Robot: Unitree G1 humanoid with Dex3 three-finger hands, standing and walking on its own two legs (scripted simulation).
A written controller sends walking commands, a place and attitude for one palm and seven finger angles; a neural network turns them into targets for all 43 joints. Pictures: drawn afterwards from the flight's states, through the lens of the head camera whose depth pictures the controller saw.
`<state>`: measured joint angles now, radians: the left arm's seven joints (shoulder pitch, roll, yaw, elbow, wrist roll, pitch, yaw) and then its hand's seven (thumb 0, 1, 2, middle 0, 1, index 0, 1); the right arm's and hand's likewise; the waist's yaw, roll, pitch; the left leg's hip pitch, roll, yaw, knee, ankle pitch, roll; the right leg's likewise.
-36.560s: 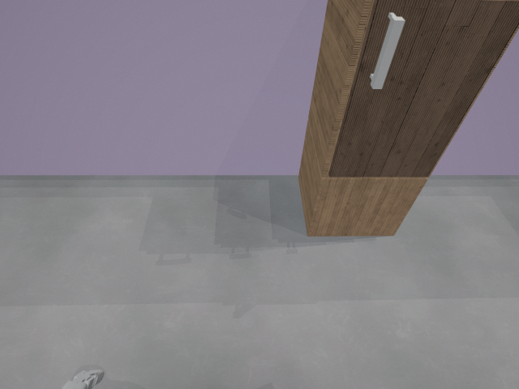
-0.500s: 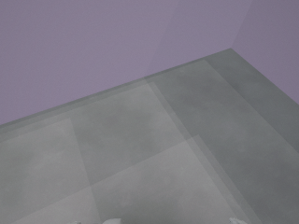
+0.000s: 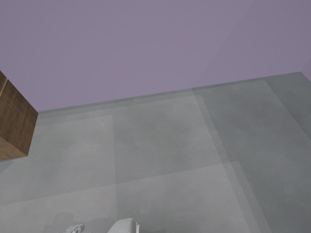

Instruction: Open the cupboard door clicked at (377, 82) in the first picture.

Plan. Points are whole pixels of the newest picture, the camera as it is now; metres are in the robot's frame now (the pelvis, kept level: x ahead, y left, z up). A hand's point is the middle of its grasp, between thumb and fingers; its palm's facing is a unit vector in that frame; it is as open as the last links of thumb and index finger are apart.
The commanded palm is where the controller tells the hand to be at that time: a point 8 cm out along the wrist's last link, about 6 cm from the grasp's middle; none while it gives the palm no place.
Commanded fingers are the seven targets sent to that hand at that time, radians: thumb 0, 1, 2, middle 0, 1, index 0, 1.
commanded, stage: turn to face it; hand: left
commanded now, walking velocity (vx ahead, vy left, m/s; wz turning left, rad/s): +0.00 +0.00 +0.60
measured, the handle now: out of the picture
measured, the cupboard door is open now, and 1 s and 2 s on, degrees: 48 48 48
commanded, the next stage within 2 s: take the last steps up to it in 1.54 s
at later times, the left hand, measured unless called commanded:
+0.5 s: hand out of the picture +0.05 +0.21 -0.16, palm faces +0.31 -0.90 -0.32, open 7.4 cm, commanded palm none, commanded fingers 0.00 0.90 0.90 -0.20 -0.30 -0.20 -0.30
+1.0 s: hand out of the picture -0.02 +0.20 -0.16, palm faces +0.58 -0.76 -0.28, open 7.4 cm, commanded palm none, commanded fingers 0.00 0.90 0.90 -0.20 -0.30 -0.20 -0.30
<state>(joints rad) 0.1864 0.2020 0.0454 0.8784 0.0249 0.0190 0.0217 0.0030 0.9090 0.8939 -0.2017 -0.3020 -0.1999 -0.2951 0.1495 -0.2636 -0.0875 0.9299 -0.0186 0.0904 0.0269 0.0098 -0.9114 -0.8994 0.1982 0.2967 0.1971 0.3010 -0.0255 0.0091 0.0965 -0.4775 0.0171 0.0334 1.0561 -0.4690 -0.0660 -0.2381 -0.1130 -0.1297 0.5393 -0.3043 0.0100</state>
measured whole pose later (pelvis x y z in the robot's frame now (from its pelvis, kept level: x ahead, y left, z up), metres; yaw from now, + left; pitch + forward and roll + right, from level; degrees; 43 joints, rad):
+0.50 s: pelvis +0.02 -0.03 -0.01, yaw +18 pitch +1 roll +1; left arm 0.17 0.23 0.06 0.87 0.02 0.02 0.01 0.00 0.91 0.89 -0.20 -0.30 -0.20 -0.29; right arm 0.16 -0.25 -0.07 0.92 -0.02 0.08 0.01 0.01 -0.91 -0.90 0.20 0.30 0.20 0.30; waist -0.01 0.04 0.09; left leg -0.43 -0.02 -0.07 0.84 -0.45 -0.04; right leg -0.30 -0.07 -0.07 0.62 -0.33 0.01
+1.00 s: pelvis +0.03 -0.03 -0.01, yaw +36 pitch +1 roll +0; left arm 0.17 0.25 0.07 0.89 0.01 0.05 0.00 0.01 0.91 0.89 -0.20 -0.30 -0.20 -0.29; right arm 0.15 -0.23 -0.05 0.90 -0.03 0.05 0.01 0.01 -0.91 -0.90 0.20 0.30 0.20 0.30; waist -0.01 0.01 0.09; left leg -0.34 -0.01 -0.07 0.56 -0.24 -0.02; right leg -0.39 -0.06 -0.03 0.82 -0.46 0.06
